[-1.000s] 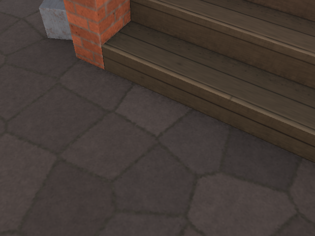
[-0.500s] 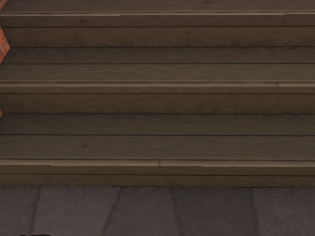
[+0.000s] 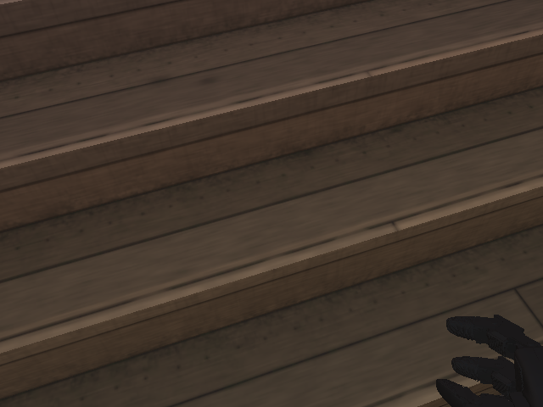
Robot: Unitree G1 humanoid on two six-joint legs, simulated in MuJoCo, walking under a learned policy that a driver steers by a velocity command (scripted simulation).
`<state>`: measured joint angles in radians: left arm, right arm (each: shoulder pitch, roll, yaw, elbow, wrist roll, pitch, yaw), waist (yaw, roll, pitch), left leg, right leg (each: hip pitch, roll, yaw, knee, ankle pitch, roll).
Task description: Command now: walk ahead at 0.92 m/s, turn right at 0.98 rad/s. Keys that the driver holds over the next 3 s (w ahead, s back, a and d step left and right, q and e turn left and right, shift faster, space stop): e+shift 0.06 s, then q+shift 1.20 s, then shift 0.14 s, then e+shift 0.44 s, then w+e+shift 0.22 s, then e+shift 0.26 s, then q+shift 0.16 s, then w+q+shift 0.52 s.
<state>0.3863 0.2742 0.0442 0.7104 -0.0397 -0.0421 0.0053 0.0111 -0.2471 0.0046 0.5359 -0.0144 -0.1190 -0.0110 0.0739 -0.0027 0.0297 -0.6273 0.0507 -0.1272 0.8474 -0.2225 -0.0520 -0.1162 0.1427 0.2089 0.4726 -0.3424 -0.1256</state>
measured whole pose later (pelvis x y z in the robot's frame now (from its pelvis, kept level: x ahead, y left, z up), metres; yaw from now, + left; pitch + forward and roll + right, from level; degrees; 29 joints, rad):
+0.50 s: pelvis +0.27 -0.01 +0.01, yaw +2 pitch +4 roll +2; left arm 0.14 0.21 0.01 0.72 0.02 0.02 0.04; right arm 0.25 -0.27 -0.04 0.68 0.04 0.01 -0.06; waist -0.04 0.00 0.05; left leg -0.93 -0.03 0.03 2.09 -0.81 -0.09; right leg -0.17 -0.09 -0.06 0.40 -0.28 0.05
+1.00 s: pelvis +0.41 +0.00 +0.17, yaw +29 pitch +2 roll -5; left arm 0.04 0.17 -0.03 0.51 0.01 0.00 0.03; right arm 0.27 -0.25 -0.01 0.55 0.01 0.08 -0.08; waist -0.04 -0.03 0.04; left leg -0.37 -0.16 -0.32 0.62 -0.22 0.07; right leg -0.94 0.09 0.09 1.77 -0.25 0.08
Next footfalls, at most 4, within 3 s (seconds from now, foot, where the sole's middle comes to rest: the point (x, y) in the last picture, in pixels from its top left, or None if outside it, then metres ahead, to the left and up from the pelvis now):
0.36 right None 0.26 -0.14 -0.78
0.64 left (275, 386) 0.46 0.08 -0.60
1.32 right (368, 324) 0.61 -0.12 -0.60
1.76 left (308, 382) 0.47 0.01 -0.60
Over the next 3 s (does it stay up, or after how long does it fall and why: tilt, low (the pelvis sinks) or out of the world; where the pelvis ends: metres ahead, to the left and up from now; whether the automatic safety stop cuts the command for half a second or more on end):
stays up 0.90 -0.17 0.34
